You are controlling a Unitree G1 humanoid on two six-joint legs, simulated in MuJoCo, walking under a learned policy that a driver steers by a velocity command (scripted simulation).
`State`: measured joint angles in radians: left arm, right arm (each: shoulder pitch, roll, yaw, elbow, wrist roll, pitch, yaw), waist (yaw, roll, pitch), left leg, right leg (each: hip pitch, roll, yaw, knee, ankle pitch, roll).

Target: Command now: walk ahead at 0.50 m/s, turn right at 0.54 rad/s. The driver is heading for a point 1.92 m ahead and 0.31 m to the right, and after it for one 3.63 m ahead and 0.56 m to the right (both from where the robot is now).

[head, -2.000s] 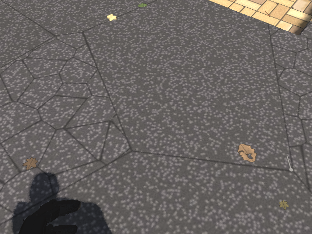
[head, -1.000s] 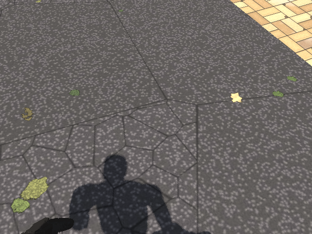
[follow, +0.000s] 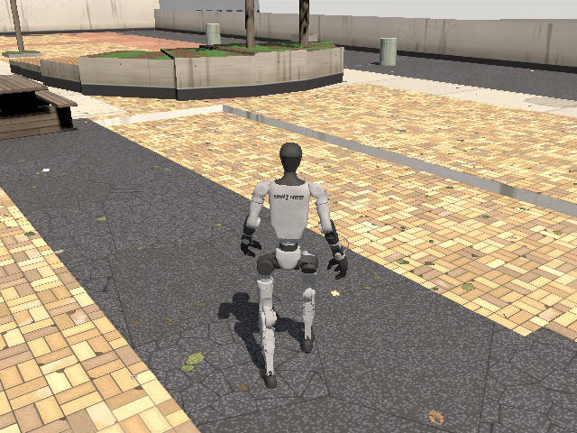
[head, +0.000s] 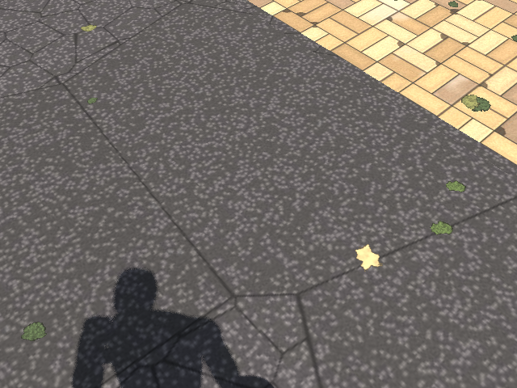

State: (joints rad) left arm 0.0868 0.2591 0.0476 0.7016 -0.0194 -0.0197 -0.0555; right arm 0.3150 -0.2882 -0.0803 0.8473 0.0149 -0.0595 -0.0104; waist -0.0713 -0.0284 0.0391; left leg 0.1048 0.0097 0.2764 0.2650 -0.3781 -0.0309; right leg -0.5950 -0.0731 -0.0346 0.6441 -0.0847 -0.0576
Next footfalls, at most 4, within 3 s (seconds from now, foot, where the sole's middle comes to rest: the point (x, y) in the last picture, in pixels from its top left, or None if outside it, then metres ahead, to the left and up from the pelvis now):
0.04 right None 0.19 -0.10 -0.76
0.54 left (244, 369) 0.51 0.04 -0.76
1.04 right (359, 295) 0.69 -0.29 -0.76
1.58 left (295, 197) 1.04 -0.15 -0.76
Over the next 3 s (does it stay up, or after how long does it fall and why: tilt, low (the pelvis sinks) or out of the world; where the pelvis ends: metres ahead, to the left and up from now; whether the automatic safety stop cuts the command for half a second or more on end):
stays up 1.66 -0.23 0.00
